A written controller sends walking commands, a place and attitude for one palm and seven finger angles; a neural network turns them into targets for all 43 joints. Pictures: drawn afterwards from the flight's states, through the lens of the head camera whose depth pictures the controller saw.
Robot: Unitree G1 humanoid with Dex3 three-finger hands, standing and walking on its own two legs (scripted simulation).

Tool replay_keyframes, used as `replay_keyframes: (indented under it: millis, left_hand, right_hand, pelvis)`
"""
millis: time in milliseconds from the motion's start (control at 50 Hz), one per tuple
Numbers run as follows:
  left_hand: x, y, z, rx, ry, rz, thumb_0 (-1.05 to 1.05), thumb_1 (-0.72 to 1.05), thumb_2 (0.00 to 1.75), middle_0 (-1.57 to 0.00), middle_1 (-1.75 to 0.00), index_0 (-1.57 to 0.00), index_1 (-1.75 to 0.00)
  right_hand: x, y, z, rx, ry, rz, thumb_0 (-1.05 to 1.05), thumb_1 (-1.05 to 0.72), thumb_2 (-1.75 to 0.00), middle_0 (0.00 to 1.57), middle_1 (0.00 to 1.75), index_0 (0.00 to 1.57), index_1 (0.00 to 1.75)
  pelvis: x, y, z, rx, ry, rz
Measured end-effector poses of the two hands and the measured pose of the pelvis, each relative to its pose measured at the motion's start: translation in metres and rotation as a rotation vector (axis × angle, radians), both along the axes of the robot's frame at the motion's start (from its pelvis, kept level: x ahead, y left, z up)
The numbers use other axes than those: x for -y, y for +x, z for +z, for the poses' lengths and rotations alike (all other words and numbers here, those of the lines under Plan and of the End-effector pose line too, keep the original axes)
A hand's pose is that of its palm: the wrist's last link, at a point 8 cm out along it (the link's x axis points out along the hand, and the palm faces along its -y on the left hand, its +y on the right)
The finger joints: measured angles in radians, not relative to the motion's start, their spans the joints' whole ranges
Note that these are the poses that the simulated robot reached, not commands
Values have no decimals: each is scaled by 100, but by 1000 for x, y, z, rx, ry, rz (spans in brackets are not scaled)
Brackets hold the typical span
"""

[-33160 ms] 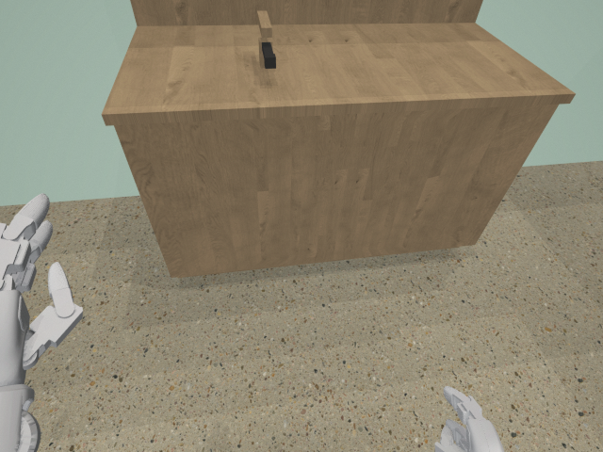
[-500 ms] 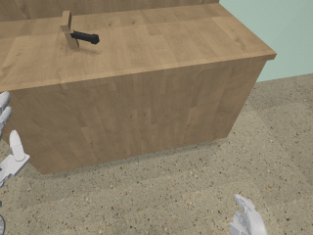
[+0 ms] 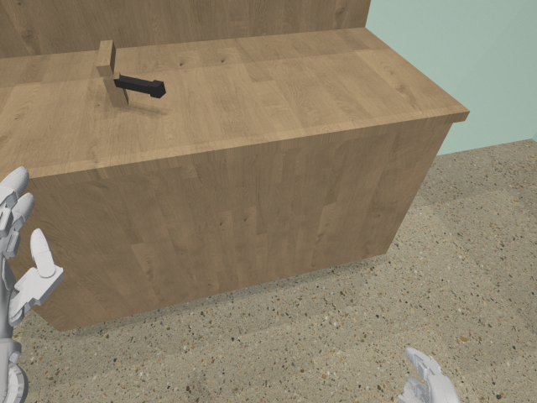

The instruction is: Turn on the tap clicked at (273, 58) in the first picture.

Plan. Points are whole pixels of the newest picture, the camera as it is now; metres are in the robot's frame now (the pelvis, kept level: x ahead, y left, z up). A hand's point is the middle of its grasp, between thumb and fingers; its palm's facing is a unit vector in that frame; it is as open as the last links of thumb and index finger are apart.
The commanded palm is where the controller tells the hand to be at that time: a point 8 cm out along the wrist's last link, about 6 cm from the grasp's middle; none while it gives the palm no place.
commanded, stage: take the last steps up to it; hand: left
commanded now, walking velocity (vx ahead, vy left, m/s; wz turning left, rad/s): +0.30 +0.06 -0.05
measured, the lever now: (157, 89) +0.74 +0.30 +0.09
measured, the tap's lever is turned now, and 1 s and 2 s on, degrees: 55 55 55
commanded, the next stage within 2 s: come to a stop and stand still in 0.76 s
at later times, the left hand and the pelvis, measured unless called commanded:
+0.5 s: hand (108, 196) +0.33 +0.23 +0.17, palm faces +0.35 -0.82 -0.45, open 7.4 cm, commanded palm +0.28 +0.27 +0.19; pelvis +0.11 +0.00 +0.01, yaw -2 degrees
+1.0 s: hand (143, 130) +0.46 +0.23 +0.17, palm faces +0.34 -0.82 -0.46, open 7.4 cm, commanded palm +0.41 +0.27 +0.19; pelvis +0.24 +0.00 +0.01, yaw -2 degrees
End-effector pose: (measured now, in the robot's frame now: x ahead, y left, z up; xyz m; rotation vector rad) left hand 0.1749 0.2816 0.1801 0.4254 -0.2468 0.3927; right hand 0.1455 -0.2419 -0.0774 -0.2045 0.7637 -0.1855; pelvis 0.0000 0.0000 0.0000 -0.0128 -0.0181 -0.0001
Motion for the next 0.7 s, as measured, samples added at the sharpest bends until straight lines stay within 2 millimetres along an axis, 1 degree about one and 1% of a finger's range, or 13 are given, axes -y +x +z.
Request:
replay_keyframes:
  millis: [60, 100, 200, 280, 340, 380, 420, 480, 540, 580, 640, 700]
  left_hand:
    - [-8, 13, -7, -8, -12, -8, 1, 89, 90, -21, -30, -21, -30]
    - [-9, 24, -8, -23, 4, -14, 1, 89, 90, -21, -30, -21, -30]
    - [0, 55, 6, -28, 51, -59, 1, 89, 90, -21, -30, -21, -30]
    - [11, 78, 16, -31, 121, -84, 1, 89, 90, -21, -30, -21, -30]
    - [15, 91, 15, -35, 170, -79, 1, 89, 90, -21, -30, -21, -30]
    - [15, 97, 12, -40, 147, -72, 1, 89, 90, -22, -30, -21, -30]
    - [13, 101, 8, -58, 123, -58, 1, 88, 90, -22, -30, -21, -30]
    - [11, 110, 5, -86, 95, -43, 1, 88, 90, -22, -30, -21, -30]
    - [12, 125, 6, -71, 57, -54, 1, 88, 90, -22, -30, -21, -30]
    - [11, 137, 7, -38, 42, -72, 1, 88, 90, -22, -30, -21, -30]
    - [7, 158, 11, 23, 59, -94, 1, 88, 90, -22, -30, -21, -30]
    - [3, 181, 15, 40, 88, -69, 1, 88, 90, -22, -30, -21, -30]
  right_hand:
    - [-8, 2, -3, -16, 1, -13, 2, -91, -90, 21, 30, 20, 30]
    - [-15, 4, -5, -7, 15, -25, 2, -91, -90, 20, 30, 20, 30]
    - [-32, 11, -9, -22, 76, -22, 2, -91, -90, 20, 30, 20, 30]
    - [-33, 26, -20, -42, 109, -12, 2, -91, -90, 21, 30, 21, 30]
    - [-24, 47, -36, -65, 111, 4, 2, -91, -90, 21, 30, 21, 30]
    - [-17, 63, -38, -85, 104, 10, 2, -91, -90, 21, 30, 21, 30]
    - [-9, 78, -31, -83, 89, 9, 2, -91, -90, 21, 30, 21, 30]
    - [1, 102, -14, -55, 53, 3, 2, -91, -90, 21, 30, 21, 30]
    - [6, 126, 3, -10, 5, 9, 2, -91, -90, 21, 30, 20, 30]
    - [8, 142, 11, 32, -29, 7, 2, -91, -90, 20, 30, 20, 30]
    - [8, 167, 13, 103, -49, -22, 2, -91, -90, 20, 30, 20, 30]
    - [-2, 186, 11, 127, 0, -42, 2, -91, -90, 20, 30, 20, 30]
  pelvis:
    - [-8, 9, -3, 5, 22, -22]
    - [-11, 15, -2, 7, 25, -35]
    - [-11, 37, 4, 3, 19, -32]
    - [-5, 61, 3, 2, 17, -28]
    - [1, 78, -7, 11, -1, 0]
    - [2, 84, -7, 16, -1, -1]
    - [3, 92, -3, 15, 9, -17]
    - [3, 104, 4, 9, 28, -32]
    - [1, 119, 9, 14, 46, -36]
    - [-4, 131, 7, 23, 44, -37]
    - [-12, 148, -3, 30, 34, -50]
    - [-9, 164, -3, 28, 55, -48]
